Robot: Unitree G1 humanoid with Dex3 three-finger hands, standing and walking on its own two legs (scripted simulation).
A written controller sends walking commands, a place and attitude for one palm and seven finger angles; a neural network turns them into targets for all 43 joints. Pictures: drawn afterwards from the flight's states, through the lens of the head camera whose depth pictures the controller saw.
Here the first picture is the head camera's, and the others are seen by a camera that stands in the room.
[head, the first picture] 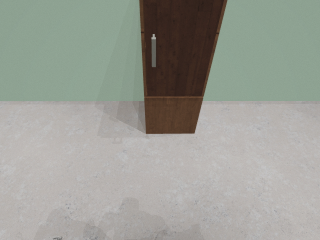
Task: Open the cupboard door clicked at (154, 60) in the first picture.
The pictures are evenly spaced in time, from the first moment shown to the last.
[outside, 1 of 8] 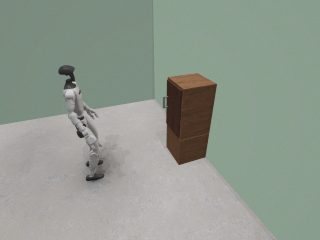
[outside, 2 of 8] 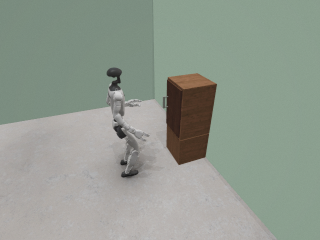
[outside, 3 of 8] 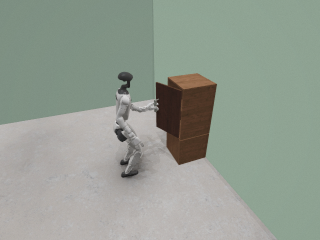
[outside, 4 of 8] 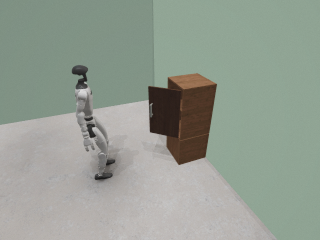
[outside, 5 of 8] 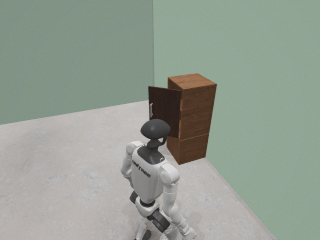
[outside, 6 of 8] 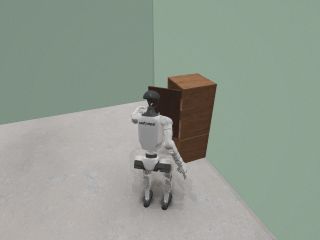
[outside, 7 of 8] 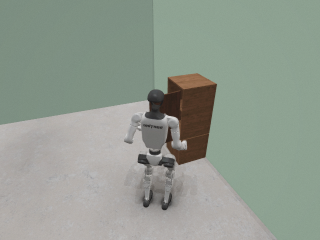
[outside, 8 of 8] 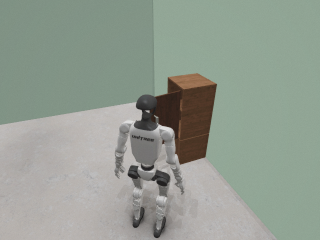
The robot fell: no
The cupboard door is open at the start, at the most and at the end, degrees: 0 100 100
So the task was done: yes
